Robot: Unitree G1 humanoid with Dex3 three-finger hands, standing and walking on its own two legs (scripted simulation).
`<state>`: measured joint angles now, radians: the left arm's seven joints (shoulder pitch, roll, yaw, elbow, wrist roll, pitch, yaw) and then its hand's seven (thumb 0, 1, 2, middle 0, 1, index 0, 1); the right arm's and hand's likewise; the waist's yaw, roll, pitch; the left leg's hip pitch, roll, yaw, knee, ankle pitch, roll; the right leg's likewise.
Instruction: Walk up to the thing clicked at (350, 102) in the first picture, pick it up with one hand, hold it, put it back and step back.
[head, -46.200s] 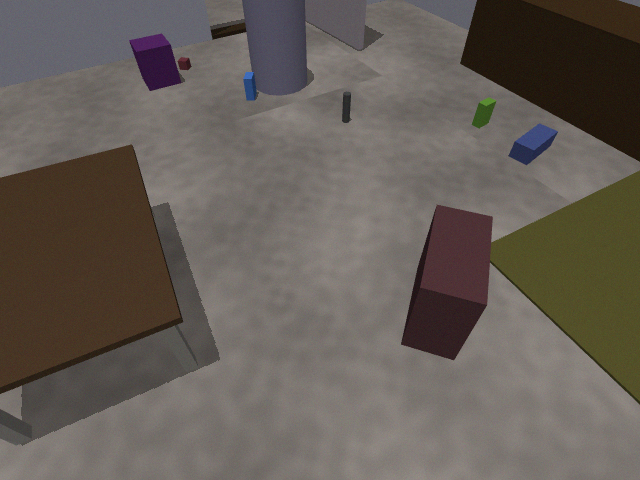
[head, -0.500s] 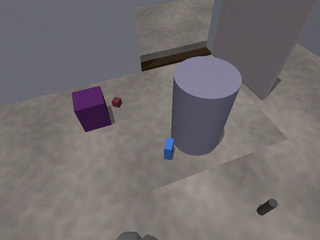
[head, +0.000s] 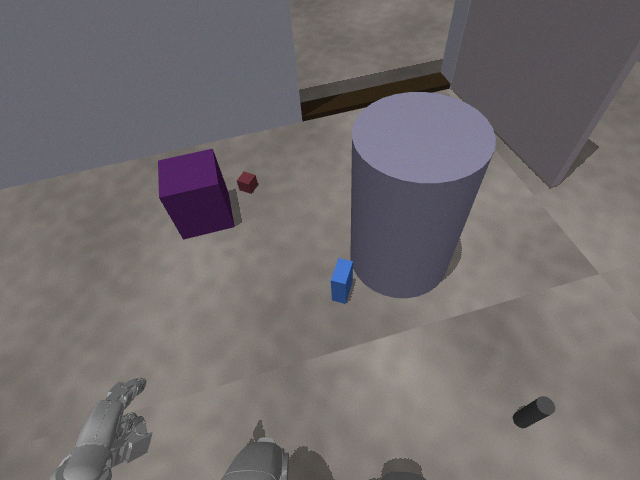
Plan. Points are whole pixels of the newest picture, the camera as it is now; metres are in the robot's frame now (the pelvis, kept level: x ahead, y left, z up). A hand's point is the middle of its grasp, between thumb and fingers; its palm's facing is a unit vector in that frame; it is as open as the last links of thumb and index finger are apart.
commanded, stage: walk up
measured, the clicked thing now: (532, 413) +0.33 -0.52 -0.68
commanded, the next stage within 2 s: none
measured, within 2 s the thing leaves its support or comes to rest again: neither
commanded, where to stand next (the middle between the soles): +0.07 +0.07 m, yaw +65 degrees
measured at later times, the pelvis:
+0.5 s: pelvis -0.01 +0.01 -0.01, yaw +22 degrees
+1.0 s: pelvis +0.06 -0.01 +0.00, yaw +44 degrees
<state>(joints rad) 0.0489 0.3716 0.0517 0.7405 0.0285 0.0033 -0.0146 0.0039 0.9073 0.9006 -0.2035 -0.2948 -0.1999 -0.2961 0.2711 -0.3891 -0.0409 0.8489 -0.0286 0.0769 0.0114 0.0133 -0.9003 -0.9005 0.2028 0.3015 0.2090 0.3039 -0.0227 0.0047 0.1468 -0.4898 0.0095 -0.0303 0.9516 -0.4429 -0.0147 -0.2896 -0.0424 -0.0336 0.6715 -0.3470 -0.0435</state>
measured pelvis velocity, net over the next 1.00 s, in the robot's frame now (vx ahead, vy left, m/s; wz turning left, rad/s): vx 0.06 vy -0.01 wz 0.77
